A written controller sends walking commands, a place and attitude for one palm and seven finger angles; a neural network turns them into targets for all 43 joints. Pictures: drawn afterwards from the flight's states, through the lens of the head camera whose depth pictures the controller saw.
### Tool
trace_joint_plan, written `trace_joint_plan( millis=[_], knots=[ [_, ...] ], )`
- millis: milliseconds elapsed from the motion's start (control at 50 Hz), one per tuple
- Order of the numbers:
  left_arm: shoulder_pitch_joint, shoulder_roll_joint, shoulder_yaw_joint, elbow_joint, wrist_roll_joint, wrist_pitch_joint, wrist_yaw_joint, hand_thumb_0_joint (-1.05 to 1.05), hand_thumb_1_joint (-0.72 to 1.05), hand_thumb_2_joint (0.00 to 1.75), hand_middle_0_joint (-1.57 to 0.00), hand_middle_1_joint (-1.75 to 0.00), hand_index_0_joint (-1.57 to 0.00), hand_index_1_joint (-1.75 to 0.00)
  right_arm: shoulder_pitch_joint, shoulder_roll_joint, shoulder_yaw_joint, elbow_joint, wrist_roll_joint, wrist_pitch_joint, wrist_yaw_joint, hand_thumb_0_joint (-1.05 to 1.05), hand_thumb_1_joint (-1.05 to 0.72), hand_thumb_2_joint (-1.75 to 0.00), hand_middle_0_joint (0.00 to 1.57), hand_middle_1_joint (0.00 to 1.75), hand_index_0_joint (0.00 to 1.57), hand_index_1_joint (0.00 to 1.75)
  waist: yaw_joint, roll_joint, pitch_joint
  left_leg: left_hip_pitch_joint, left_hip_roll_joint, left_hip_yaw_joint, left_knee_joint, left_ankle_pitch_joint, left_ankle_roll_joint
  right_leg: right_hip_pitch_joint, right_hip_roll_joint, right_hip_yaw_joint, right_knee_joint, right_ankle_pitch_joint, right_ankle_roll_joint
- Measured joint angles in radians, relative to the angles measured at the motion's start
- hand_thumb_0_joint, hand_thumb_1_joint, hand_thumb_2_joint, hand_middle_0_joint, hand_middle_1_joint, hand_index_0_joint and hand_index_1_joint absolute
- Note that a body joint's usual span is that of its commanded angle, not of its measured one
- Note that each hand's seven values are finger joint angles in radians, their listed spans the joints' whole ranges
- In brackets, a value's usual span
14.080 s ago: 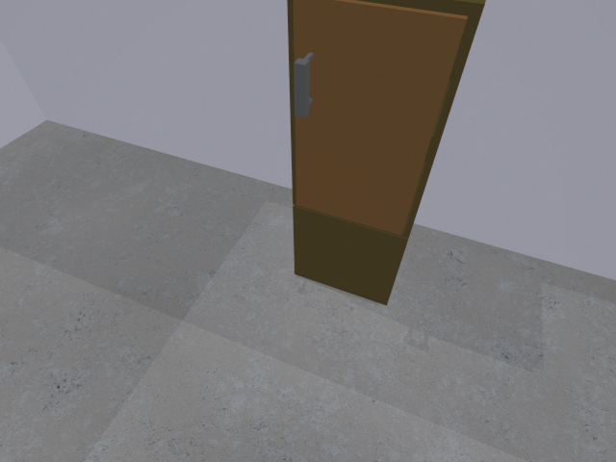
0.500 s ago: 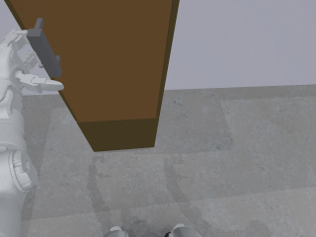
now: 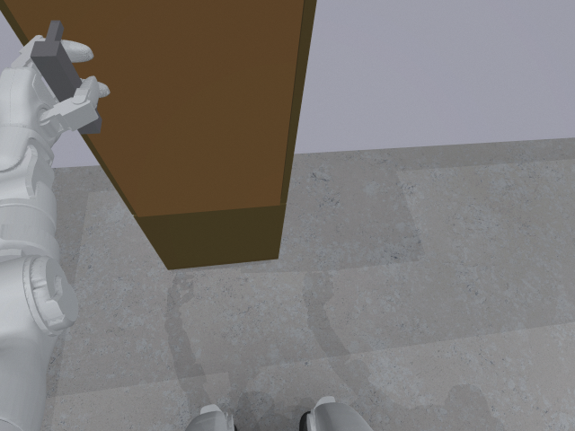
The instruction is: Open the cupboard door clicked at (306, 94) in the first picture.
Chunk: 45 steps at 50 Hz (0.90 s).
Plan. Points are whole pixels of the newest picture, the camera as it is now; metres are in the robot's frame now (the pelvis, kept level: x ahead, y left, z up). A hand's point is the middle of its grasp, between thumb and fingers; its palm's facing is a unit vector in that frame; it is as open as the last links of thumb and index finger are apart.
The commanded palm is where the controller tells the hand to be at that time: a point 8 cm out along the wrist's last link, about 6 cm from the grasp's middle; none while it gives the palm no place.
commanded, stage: close the thumb around the handle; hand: left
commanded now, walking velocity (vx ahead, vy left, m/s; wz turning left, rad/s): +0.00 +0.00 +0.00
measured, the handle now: (73, 79) +0.57 +0.23 +0.12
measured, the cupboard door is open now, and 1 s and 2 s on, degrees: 0 39 49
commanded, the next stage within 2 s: pull the door open along its arc in 0.06 s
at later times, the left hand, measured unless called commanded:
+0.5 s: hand (88, 117) +0.50 +0.20 +0.12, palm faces +0.03 -1.00 -0.02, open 6.1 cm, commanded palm +0.44 +0.26 +0.12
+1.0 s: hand (171, 220) +0.34 +0.10 +0.13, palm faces +0.35 -0.93 +0.06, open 6.7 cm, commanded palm +0.26 +0.17 +0.12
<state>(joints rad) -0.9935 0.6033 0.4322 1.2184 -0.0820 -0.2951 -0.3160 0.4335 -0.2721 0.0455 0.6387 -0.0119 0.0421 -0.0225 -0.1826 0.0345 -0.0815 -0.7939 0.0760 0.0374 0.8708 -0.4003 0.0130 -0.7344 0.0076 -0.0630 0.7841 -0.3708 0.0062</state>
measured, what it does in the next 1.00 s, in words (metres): stands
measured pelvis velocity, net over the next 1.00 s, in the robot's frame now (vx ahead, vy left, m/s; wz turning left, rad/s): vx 0.03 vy -0.03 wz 0.02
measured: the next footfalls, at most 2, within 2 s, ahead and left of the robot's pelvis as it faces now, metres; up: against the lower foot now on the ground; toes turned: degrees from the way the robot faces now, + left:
none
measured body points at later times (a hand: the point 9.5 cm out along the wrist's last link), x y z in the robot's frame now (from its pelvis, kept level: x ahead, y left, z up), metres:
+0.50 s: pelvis +0.01 -0.01 +0.01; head +0.10 -0.01 +0.45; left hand +0.49 +0.26 +0.13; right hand +0.02 -0.28 -0.10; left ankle +0.00 +0.11 -0.70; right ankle +0.00 -0.13 -0.70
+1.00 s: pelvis +0.03 -0.03 +0.03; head +0.03 -0.05 +0.48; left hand +0.32 +0.15 +0.13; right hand +0.22 -0.23 -0.06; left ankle +0.00 +0.11 -0.70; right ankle +0.00 -0.13 -0.70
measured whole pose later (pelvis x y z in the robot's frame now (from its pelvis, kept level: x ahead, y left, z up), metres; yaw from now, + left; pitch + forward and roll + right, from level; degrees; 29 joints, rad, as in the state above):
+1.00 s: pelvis +0.03 -0.03 +0.03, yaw +1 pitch +5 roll +0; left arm 0.01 -0.04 0.00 0.00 -0.07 0.00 0.35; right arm 0.16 -0.18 0.03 0.53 -0.02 0.06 0.02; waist -0.01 0.04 -0.10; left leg -0.38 0.06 0.05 0.65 -0.36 -0.03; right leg -0.36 0.00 -0.05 0.65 -0.39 -0.02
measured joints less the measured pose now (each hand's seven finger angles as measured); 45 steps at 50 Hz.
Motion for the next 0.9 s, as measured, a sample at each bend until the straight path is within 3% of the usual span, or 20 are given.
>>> trace_joint_plan(
  millis=[220,380,520,660,680,740,900],
  knots=[
    [0.029,0.005,0.023,-0.009,0.005,0.003,0.020,0.01,0.68,0.84,-0.35,-1.35,-0.34,-1.35,0.016,0.001,-0.002,-0.006,0.005,0.010,0.002,0.00,-0.90,-0.90,0.20,0.30,0.21,0.30,-0.005,0.000,0.002,0.023,0.008,0.003,-0.016,0.003,-0.007,0.018,0.009,0.004,-0.011,0.002,-0.007],
    [0.081,-0.013,0.019,-0.058,-0.012,0.005,0.016,0.00,0.68,0.81,-0.36,-1.35,-0.34,-1.35,0.006,-0.010,-0.015,-0.016,0.007,0.016,0.002,0.00,-0.90,-0.90,0.20,0.30,0.21,0.30,0.009,0.000,-0.012,0.038,0.011,0.009,-0.029,0.003,-0.012,0.026,0.012,0.009,-0.017,0.000,-0.012],
    [0.253,-0.083,0.008,-0.220,-0.073,0.023,0.003,0.00,0.67,0.74,-0.37,-1.35,-0.34,-1.35,-0.011,-0.011,-0.024,-0.050,0.027,0.033,0.006,0.00,-0.90,-0.90,0.20,0.30,0.20,0.30,0.038,0.003,-0.029,0.113,0.012,0.028,-0.068,-0.001,-0.014,0.087,0.014,0.028,-0.043,-0.004,-0.013],
    [0.507,-0.200,-0.049,-0.507,-0.143,0.068,0.000,0.00,0.64,0.69,-0.37,-1.35,-0.33,-1.35,-0.055,-0.003,-0.032,-0.098,0.047,0.024,0.015,0.01,-0.90,-0.90,0.20,0.30,0.20,0.30,0.082,0.008,-0.043,0.213,0.004,0.042,-0.121,0.003,-0.015,0.175,0.009,0.041,-0.078,-0.007,-0.012],
    [0.546,-0.226,-0.061,-0.560,-0.154,0.080,0.014,0.00,0.64,0.69,-0.37,-1.35,-0.33,-1.35,-0.064,0.000,-0.035,-0.103,0.048,0.018,0.018,0.01,-0.90,-0.90,0.20,0.30,0.20,0.30,0.093,0.008,-0.045,0.226,0.002,0.044,-0.128,0.004,-0.016,0.187,0.008,0.042,-0.082,-0.008,-0.011],
    [0.652,-0.333,-0.119,-0.736,-0.159,0.116,0.153,0.01,0.64,0.69,-0.36,-1.35,-0.34,-1.33,-0.100,0.010,-0.045,-0.106,0.049,-0.007,0.031,0.01,-0.90,-0.90,0.20,0.30,0.20,0.30,0.123,0.013,-0.044,0.260,-0.003,0.041,-0.145,0.007,-0.019,0.221,0.003,0.040,-0.095,-0.008,-0.011],
    [0.895,-0.564,-0.310,-1.091,-0.068,0.207,0.504,0.02,0.62,0.68,-0.33,-1.34,-0.34,-1.30,-0.225,0.059,-0.037,-0.107,0.021,-0.018,0.054,0.01,-0.90,-0.90,0.20,0.30,0.20,0.30,0.168,0.014,-0.027,0.353,-0.018,0.030,-0.193,0.027,-0.028,0.308,-0.009,0.027,-0.114,-0.011,-0.018]
  ],
)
